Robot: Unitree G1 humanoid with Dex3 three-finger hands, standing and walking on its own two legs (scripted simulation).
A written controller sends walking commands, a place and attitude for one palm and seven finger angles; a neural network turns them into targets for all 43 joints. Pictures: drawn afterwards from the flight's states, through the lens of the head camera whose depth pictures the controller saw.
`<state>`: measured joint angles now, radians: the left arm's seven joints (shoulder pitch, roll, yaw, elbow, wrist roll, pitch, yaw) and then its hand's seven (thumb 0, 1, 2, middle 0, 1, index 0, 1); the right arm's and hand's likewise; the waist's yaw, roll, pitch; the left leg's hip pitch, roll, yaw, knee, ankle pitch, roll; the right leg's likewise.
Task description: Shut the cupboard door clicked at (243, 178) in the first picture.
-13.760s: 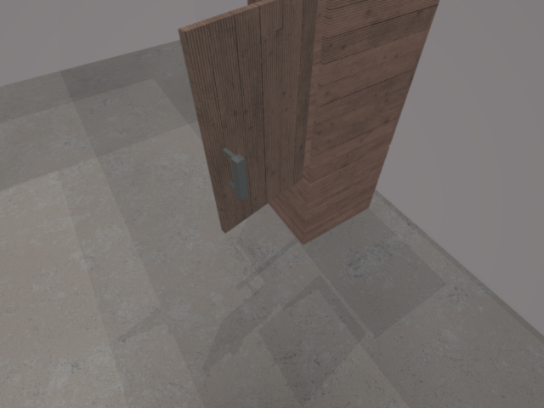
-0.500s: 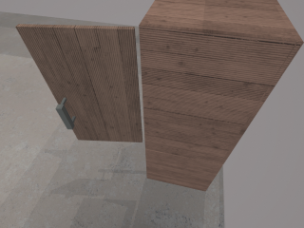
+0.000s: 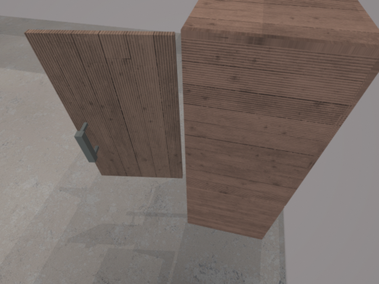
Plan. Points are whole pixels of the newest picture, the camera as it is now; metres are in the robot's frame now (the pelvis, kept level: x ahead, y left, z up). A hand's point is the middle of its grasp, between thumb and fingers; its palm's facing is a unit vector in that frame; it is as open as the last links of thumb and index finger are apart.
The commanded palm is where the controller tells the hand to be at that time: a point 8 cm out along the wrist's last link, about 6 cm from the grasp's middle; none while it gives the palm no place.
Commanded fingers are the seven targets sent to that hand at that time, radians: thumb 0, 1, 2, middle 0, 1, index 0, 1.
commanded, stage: look again from close up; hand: left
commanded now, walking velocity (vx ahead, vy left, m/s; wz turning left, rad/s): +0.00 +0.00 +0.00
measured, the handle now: (89, 142) +0.54 +0.36 -0.10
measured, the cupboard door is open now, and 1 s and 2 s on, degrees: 100 100 100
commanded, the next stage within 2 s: shuffle to correct the standing spot in 0.38 s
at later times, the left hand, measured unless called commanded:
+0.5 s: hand out of the picture -0.06 +0.25 -0.18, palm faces +0.01 -0.98 -0.19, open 7.4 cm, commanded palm none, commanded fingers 0.00 0.90 0.90 -0.20 -0.30 -0.20 -0.30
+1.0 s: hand out of the picture -0.02 +0.29 -0.17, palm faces +0.02 -0.98 -0.17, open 7.3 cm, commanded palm none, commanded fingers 0.00 0.90 0.90 -0.20 -0.30 -0.20 -0.30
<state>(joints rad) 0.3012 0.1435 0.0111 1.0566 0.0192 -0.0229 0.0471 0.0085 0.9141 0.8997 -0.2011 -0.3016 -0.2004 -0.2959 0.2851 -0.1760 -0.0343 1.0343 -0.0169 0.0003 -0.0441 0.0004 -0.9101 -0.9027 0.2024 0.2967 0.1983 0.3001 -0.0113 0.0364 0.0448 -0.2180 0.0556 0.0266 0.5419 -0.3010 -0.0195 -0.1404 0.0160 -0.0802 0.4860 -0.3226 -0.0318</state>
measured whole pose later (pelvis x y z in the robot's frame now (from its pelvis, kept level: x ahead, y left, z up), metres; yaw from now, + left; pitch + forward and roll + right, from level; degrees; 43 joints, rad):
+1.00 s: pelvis -0.05 +0.12 +0.01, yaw -2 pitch -1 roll -1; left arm 0.31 0.14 0.04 1.00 0.03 0.02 0.02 0.01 0.92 0.90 -0.20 -0.30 -0.20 -0.30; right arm 0.42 -0.13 -0.02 1.07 -0.02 -0.01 -0.02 0.00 -0.91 -0.90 0.20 0.30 0.20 0.30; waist -0.02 0.00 0.00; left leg -0.17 -0.07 0.10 0.37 -0.19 0.12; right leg -0.45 -0.08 -0.09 0.88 -0.32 0.00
